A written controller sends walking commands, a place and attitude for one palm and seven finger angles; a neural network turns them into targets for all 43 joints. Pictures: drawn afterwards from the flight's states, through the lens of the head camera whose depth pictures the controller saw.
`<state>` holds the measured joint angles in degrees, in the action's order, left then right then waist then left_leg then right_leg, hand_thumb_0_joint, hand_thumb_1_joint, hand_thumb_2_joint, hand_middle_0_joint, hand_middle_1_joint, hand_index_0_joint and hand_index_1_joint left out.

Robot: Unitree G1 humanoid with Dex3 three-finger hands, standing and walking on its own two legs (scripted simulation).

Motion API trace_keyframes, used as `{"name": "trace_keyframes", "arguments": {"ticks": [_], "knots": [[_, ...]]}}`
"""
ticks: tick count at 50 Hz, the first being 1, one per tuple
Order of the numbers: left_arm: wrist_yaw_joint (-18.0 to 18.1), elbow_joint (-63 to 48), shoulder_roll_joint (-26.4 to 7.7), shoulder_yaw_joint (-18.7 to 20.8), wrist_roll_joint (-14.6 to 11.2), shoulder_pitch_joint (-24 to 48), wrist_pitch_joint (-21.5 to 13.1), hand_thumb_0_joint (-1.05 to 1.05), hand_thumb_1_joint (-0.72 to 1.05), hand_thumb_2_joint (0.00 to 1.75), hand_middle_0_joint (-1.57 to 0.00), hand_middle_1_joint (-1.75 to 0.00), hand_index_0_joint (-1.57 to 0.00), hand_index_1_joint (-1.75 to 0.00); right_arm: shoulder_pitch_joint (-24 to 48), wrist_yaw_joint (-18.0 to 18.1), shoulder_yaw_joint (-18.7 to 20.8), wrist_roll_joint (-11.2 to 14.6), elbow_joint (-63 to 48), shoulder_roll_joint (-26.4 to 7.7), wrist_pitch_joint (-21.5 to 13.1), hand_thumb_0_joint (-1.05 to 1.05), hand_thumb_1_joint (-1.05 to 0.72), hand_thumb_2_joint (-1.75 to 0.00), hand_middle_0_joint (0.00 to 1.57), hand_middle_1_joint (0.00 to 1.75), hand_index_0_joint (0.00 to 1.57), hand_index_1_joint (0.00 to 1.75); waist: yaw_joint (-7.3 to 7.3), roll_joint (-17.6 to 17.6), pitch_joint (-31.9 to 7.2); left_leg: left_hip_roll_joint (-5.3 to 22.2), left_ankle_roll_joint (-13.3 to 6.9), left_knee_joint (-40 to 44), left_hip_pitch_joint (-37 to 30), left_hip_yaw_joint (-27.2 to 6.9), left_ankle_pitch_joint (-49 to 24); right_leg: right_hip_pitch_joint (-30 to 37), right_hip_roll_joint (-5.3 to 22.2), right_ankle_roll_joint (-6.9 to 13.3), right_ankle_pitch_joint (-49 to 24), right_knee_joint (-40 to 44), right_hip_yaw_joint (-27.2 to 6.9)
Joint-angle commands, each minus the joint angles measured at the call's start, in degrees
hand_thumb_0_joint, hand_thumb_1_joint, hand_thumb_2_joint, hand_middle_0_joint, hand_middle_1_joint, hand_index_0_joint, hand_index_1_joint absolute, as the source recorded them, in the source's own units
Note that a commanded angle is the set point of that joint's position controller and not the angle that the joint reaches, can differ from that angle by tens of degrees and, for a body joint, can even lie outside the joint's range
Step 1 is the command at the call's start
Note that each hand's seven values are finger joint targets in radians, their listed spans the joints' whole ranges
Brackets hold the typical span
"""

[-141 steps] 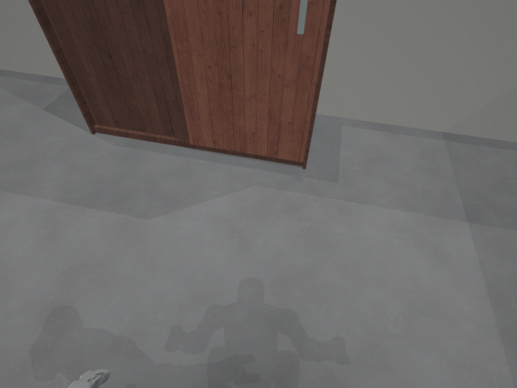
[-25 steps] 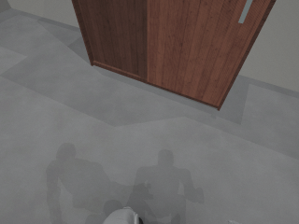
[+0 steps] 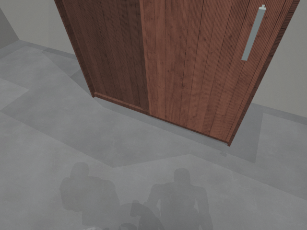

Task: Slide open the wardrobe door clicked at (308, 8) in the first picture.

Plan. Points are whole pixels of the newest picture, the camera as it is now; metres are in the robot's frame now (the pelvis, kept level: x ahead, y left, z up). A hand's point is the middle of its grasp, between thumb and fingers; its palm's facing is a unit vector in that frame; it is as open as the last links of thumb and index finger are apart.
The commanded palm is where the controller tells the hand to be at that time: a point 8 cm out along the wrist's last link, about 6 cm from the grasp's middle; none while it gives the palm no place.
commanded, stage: walk to a spot facing it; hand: right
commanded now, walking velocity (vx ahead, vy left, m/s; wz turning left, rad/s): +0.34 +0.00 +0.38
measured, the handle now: (253, 33) +0.85 -0.40 +0.10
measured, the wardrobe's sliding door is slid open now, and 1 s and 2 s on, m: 0.00 0.00 0.00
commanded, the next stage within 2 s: turn to face it in 0.24 s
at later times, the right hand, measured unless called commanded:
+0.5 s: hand (186, 169) +0.36 -0.10 -0.17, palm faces -0.19 +0.96 -0.22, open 7.4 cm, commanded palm none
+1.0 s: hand (215, 189) +0.29 -0.19 -0.18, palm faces +0.16 +0.96 -0.23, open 7.3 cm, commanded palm none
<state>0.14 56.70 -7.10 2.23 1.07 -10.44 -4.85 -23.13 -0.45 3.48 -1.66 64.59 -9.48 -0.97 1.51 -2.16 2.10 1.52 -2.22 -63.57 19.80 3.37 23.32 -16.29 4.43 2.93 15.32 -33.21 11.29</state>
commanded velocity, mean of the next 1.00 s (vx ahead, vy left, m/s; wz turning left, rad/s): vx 0.08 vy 0.00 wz -0.23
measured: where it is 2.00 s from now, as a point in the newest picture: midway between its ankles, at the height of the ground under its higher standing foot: (152, 229)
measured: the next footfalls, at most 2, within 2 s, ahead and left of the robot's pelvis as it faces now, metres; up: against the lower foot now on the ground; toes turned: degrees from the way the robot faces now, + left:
left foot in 0.42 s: +0.31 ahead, +0.16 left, +0.00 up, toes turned +19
right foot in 0.86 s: +0.33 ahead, -0.07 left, +0.00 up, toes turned -12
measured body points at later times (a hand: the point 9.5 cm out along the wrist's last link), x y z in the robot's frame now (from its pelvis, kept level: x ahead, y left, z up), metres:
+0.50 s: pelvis +0.20 +0.06 -0.02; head +0.23 +0.08 +0.43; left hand +0.06 +0.24 -0.18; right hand +0.37 -0.15 -0.15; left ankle +0.27 +0.15 -0.73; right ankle +0.08 -0.09 -0.66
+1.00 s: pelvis +0.25 +0.03 +0.00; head +0.28 +0.00 +0.45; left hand +0.35 +0.28 -0.13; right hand +0.28 -0.24 -0.16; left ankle +0.25 +0.17 -0.66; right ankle +0.29 -0.06 -0.73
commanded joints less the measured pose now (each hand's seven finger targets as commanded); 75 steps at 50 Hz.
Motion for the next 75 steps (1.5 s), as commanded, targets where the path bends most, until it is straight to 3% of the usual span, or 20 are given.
{"name": "trace_keyframes", "arguments": {"ticks": [1,14,17,19,20,21,22,23,28,37,41,43,44,49,56,62,63,65,69,75], "knots": [[1.20,2.48,-5.92,1.49,0.39,-10.61,-0.69,0.00,0.90,0.90,-0.20,-0.30,-0.20,-0.30,2.75,-0.63,0.73,-0.52,-5.47,-0.73,-0.97,0.00,-0.90,-0.90,0.20,0.30,0.20,0.30,-1.82,6.34,2.07,5.66,1.37,-6.19,16.56,-3.41,-8.42,8.10,15.77,3.91,-3.23,23.06,-13.26],[1.44,5.49,-8.19,1.65,0.54,-17.73,0.22,0.00,0.90,0.90,-0.20,-0.30,-0.20,-0.30,18.39,-1.66,0.85,-0.03,-12.20,-1.03,0.94,0.00,-0.90,-0.90,0.20,0.30,0.20,0.30,-4.35,9.32,6.79,3.94,1.71,20.48,17.14,4.29,-14.76,17.05,15.61,3.17,-25.69,19.59,2.88],[1.62,4.98,-9.72,2.01,0.60,-16.89,0.64,0.00,0.90,0.90,-0.20,-0.30,-0.20,-0.30,15.94,-1.57,1.00,-0.06,-12.54,-2.12,0.35,0.00,-0.90,-0.90,0.20,0.30,0.20,0.30,-2.26,10.00,4.16,0.59,-0.67,24.88,10.18,6.02,-10.92,19.50,16.15,2.50,-41.97,10.81,5.09],[1.40,5.04,-10.04,1.64,0.09,-15.54,1.05,0.00,0.90,0.90,-0.20,-0.30,-0.20,-0.30,4.16,-0.63,1.25,-0.55,-8.42,-4.25,-0.93,0.00,-0.90,-0.90,0.20,0.30,0.20,0.30,3.02,6.82,-3.30,-2.17,-1.60,32.17,-9.62,7.83,-17.26,13.56,13.13,0.20,-45.44,-5.43,5.83],[0.84,5.24,-7.79,1.13,-0.73,-16.94,1.09,0.00,0.90,0.90,-0.20,-0.30,-0.20,-0.30,-3.20,0.17,2.38,-0.78,-6.13,-9.15,-1.97,0.00,-0.90,-0.90,0.20,0.30,0.20,0.30,5.93,-0.41,-10.16,7.16,-3.89,32.63,-25.83,-1.52,-31.28,1.61,9.08,-2.25,-27.55,-20.32,5.85],[1.05,4.32,-3.43,0.59,-1.41,-19.74,1.05,0.00,0.90,0.90,-0.20,-0.30,-0.20,-0.30,-7.11,0.79,3.10,0.16,-4.78,-14.34,-2.56,0.00,-0.90,-0.90,0.20,0.30,0.20,0.30,4.62,-11.16,-17.56,24.08,-11.71,34.41,-36.16,-22.62,-55.07,-10.99,-0.21,-4.66,18.21,-38.78,1.84],[1.55,3.18,-4.54,0.77,-1.26,-16.14,1.59,0.00,0.90,0.90,-0.20,-0.30,-0.20,-0.30,-5.78,1.16,2.56,1.26,-5.49,-15.11,-2.17,0.00,-0.90,-0.90,0.20,0.30,0.20,0.30,4.78,-2.63,-14.27,24.93,-13.23,37.12,-29.07,-17.94,-65.68,-11.40,0.37,-3.61,20.45,-42.69,-6.60],[1.52,3.62,-3.30,0.81,-1.20,-17.41,2.26,0.00,0.90,0.90,-0.20,-0.30,-0.20,-0.30,-0.54,1.26,2.22,0.97,-6.69,-14.44,-2.45,0.00,-0.90,-0.90,0.20,0.30,0.20,0.30,2.11,-9.65,-15.70,24.79,-11.86,39.65,-25.23,-18.99,-54.88,-11.60,1.42,-3.87,17.29,-45.18,-10.49],[0.96,5.41,-2.39,0.54,-0.16,-17.49,6.14,0.00,0.90,0.90,-0.20,-0.30,-0.20,-0.30,14.11,2.34,-0.14,0.61,-10.10,-6.93,-1.76,0.00,-0.90,-0.90,0.20,0.30,0.20,0.30,-4.50,-2.36,-3.09,18.58,-5.69,47.25,-0.82,-0.81,-30.48,-6.87,3.87,-5.27,7.62,-34.89,-10.10],[-0.82,-2.32,-4.25,1.47,0.09,-5.40,6.72,0.00,0.90,0.90,-0.20,-0.30,-0.20,-0.30,12.46,2.59,1.85,0.00,-12.29,-9.19,0.52,0.00,-0.90,-0.90,0.20,0.30,0.20,0.30,-1.28,-5.84,-0.31,20.84,-5.15,46.02,-4.83,3.44,-15.22,-8.37,2.66,-5.52,8.67,-16.25,-4.82],[-1.10,-3.87,-7.15,2.16,0.32,-7.40,6.17,0.00,0.90,0.90,-0.20,-0.30,-0.20,-0.30,12.10,2.20,2.43,0.57,-13.28,-10.17,1.42,0.00,-0.90,-0.90,0.20,0.30,0.20,0.30,-3.05,-0.34,-2.47,18.96,-0.95,34.07,-3.35,7.87,-13.87,1.77,1.19,-4.58,-0.33,0.35,-3.64],[-0.62,-5.12,-17.21,4.18,0.95,-11.70,5.57,0.00,0.90,0.90,-0.20,-0.30,-0.20,-0.30,13.85,1.48,1.71,1.23,-17.26,-5.50,2.23,0.00,-0.90,-0.90,0.20,0.30,0.20,0.30,-5.86,24.27,-1.05,5.97,6.91,11.54,14.18,10.36,13.87,7.31,19.77,6.17,-19.54,16.33,-33.55],[-0.04,-4.14,-18.55,4.36,1.00,-13.42,5.40,0.00,0.90,0.90,-0.20,-0.30,-0.20,-0.30,18.19,1.63,1.18,0.39,-19.16,-6.90,2.53,0.00,-0.90,-0.90,0.20,0.30,0.20,0.30,-7.58,19.17,-2.62,4.79,6.28,0.99,14.98,2.81,15.09,6.38,22.00,10.13,-17.63,17.60,-37.69],[0.80,-7.49,-14.82,2.91,0.13,-1.38,4.42,0.00,0.90,0.90,-0.20,-0.30,-0.20,-0.30,12.21,0.78,2.20,0.60,-14.85,-7.57,2.35,0.00,-0.90,-0.90,0.20,0.30,0.20,0.30,-2.10,9.26,-5.99,4.77,6.94,-2.26,12.68,-2.01,-2.40,5.99,10.54,5.20,-15.75,15.35,-21.70],[0.41,-6.61,-16.62,3.81,0.31,-3.63,5.58,0.00,0.90,0.90,-0.20,-0.30,-0.20,-0.30,13.42,1.44,1.48,0.94,-15.69,-7.66,2.80,0.00,-0.90,-0.90,0.20,0.30,0.20,0.30,-4.16,9.04,-5.53,2.57,7.41,11.43,8.97,-1.74,1.95,9.35,10.35,7.26,-15.51,15.03,-25.77],[-0.13,-7.81,-16.55,4.18,0.16,1.03,6.60,0.00,0.90,0.90,-0.20,-0.30,-0.20,-0.30,6.18,1.90,1.11,1.27,-14.43,-7.69,1.97,0.00,-0.90,-0.90,0.20,0.30,0.20,0.30,-0.97,10.28,-5.60,-0.26,6.00,32.50,-7.13,0.08,-5.54,0.16,6.66,4.62,-12.87,10.82,-26.58],[-0.30,-8.07,-15.44,4.08,-0.21,1.54,6.61,0.00,0.90,0.90,-0.20,-0.30,-0.20,-0.30,4.10,2.12,1.32,1.12,-14.01,-8.79,1.54,0.00,-0.90,-0.90,0.20,0.30,0.20,0.30,0.18,7.74,-5.97,1.20,5.58,40.52,-12.71,-0.77,-10.27,-3.45,4.31,2.37,-9.48,7.59,-25.02],[-0.84,-10.52,-9.28,3.02,-0.57,2.13,6.63,0.00,0.90,0.90,-0.20,-0.30,-0.20,-0.30,4.63,2.61,2.66,-0.24,-15.39,-17.68,0.76,0.00,-0.90,-0.90,0.20,0.30,0.20,0.30,0.79,-16.27,-2.91,24.57,-3.91,50.69,-14.83,-23.30,-13.25,-18.09,-7.79,-4.73,15.49,-15.24,-11.98],[-1.31,-6.62,-11.19,3.88,0.10,0.25,8.21,0.00,0.90,0.90,-0.20,-0.30,-0.20,-0.30,13.19,2.64,1.37,0.15,-17.22,-11.74,0.61,0.00,-0.90,-0.90,0.20,0.30,0.20,0.30,-3.31,-6.42,1.52,16.83,-4.30,47.63,-2.35,-10.31,-15.07,-14.24,-3.23,-4.99,7.58,-35.05,-13.65],[-1.13,-6.20,-9.09,2.58,-0.24,4.51,7.73,0.00,0.90,0.90,-0.20,-0.30,-0.20,-0.30,5.82,2.31,1.43,-0.27,-13.98,-12.78,0.48,0.00,-0.90,-0.90,0.20,0.30,0.20,0.30,0.89,-8.24,0.16,16.48,-5.21,45.67,-10.09,-6.83,-21.75,-10.22,-3.31,-6.34,10.54,-20.08,-9.40]]}}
